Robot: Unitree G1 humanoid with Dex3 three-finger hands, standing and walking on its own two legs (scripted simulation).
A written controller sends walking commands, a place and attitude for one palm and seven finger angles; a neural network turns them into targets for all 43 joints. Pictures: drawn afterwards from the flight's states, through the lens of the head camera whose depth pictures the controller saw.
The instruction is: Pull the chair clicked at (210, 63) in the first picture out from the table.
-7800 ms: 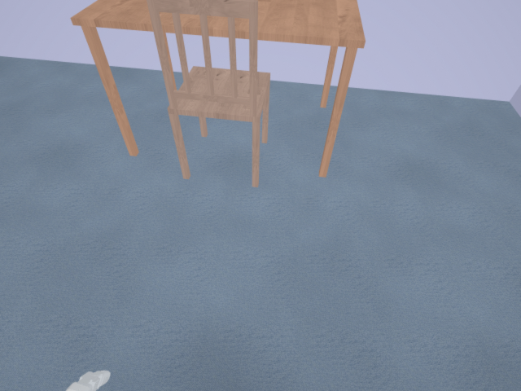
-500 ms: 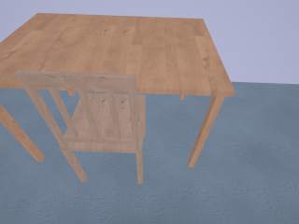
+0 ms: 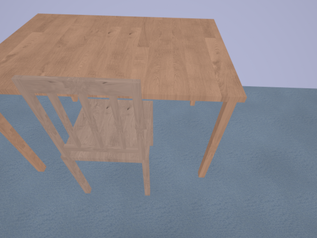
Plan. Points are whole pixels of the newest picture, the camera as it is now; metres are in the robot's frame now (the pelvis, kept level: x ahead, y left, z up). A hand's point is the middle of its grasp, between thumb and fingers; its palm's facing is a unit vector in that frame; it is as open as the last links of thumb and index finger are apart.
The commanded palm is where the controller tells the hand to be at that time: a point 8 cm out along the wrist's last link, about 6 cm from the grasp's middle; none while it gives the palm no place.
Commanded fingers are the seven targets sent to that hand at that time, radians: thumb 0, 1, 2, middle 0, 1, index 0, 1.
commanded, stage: look again from close up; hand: left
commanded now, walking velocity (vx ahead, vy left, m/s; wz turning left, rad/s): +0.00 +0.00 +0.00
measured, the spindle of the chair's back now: (92, 124) +0.52 +0.28 -0.09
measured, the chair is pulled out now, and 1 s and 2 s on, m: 0.00 0.00 0.00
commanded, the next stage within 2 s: shuffle to correct the standing spot in 0.40 s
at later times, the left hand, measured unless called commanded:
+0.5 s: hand out of the picture -0.01 +0.15 -0.17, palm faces +0.05 -0.98 -0.17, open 7.4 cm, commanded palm none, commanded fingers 0.00 0.90 0.90 -0.20 -0.30 -0.20 -0.30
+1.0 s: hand out of the picture +0.03 +0.22 -0.18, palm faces +0.05 -0.98 -0.17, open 7.4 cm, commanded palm none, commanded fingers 0.00 0.90 0.90 -0.20 -0.30 -0.20 -0.30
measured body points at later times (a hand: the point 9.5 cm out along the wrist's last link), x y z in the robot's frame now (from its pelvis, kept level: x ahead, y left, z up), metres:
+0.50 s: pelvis +0.01 -0.01 +0.00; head +0.01 -0.01 +0.45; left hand -0.01 +0.20 -0.16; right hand -0.02 -0.21 -0.16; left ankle -0.02 +0.10 -0.74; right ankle +0.03 -0.11 -0.74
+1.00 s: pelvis +0.05 +0.06 +0.00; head +0.06 +0.07 +0.45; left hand +0.03 +0.28 -0.17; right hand +0.00 -0.17 -0.15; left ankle +0.01 +0.11 -0.74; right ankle +0.02 -0.08 -0.69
